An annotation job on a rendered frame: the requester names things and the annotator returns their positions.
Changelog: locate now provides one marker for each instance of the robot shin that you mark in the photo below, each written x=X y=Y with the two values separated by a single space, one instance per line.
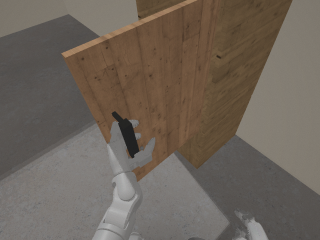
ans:
x=193 y=236
x=135 y=234

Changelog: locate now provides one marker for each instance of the handle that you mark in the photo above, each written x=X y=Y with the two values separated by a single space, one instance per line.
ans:
x=128 y=134

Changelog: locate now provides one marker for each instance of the left robot forearm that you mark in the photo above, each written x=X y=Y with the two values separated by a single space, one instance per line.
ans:
x=119 y=219

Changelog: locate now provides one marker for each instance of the robot right hand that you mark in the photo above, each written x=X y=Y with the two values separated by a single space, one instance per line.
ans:
x=254 y=230

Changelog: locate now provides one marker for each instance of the robot left hand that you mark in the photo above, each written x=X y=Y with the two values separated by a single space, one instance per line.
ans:
x=117 y=153

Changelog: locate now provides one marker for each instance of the robot right shin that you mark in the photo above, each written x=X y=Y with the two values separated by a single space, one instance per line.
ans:
x=193 y=236

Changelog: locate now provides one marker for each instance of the robot left shin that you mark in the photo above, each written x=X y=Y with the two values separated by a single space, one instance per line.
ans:
x=135 y=234

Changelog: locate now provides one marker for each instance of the cupboard door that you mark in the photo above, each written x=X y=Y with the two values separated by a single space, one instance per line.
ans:
x=154 y=70

